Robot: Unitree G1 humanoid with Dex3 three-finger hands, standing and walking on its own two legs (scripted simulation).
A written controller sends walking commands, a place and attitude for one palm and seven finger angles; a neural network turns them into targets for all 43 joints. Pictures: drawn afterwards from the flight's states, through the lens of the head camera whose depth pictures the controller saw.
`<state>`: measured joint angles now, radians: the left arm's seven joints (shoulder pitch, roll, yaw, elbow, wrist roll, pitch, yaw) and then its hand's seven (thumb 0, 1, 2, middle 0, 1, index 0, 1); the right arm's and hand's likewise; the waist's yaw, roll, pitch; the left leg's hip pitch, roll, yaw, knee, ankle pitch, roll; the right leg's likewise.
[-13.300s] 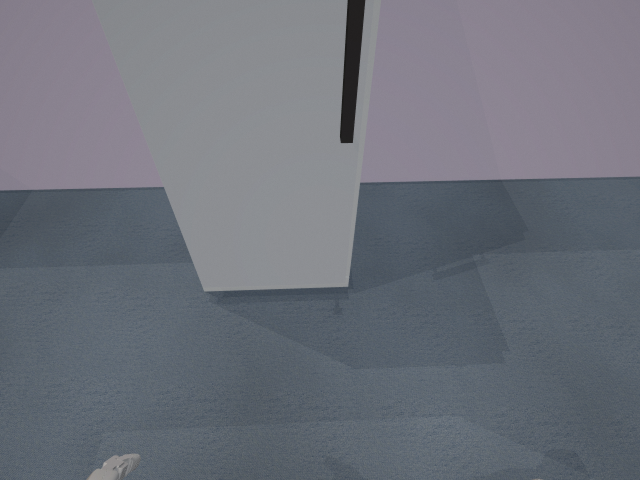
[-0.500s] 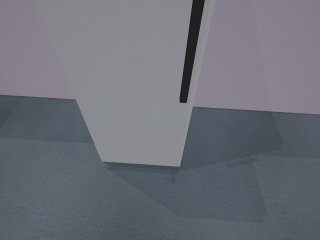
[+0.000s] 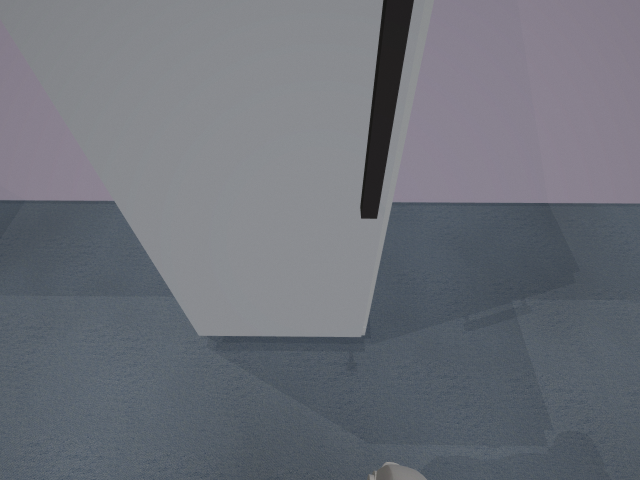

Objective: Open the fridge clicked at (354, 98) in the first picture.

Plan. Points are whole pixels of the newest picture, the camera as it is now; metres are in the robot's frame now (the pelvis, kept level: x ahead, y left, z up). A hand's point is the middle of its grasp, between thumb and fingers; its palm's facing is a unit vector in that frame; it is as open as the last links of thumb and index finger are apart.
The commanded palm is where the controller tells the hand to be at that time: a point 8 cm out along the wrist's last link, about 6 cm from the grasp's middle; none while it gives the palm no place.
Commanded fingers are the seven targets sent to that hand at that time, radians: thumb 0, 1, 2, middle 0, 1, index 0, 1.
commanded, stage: shuffle to correct the standing spot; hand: right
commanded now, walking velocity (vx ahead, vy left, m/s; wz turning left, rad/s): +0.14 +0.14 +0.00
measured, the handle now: (381, 100) +0.55 -0.06 +0.18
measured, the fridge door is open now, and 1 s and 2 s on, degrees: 0 0 0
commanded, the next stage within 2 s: come to a stop and stand still in 0.42 s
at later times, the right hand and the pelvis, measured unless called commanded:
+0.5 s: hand (419, 443) +0.20 -0.13 -0.16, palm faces -0.07 +0.98 -0.20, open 7.4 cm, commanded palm none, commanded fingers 0.00 -0.90 -0.90 0.20 0.30 0.20 0.30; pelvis +0.11 +0.06 +0.01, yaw +2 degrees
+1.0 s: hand (420, 479) +0.16 -0.13 -0.18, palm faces +0.07 +0.98 -0.20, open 7.4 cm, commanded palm none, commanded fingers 0.00 -0.90 -0.90 0.20 0.30 0.20 0.30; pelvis +0.11 +0.06 +0.00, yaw -1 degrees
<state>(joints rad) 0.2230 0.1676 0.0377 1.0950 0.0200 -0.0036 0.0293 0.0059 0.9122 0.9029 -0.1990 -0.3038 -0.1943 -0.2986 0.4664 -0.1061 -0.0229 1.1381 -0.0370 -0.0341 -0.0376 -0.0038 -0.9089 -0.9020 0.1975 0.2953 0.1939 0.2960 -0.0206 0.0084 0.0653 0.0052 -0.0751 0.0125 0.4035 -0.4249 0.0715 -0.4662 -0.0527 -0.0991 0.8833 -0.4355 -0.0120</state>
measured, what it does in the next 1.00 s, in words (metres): walks ahead: right foot, then left foot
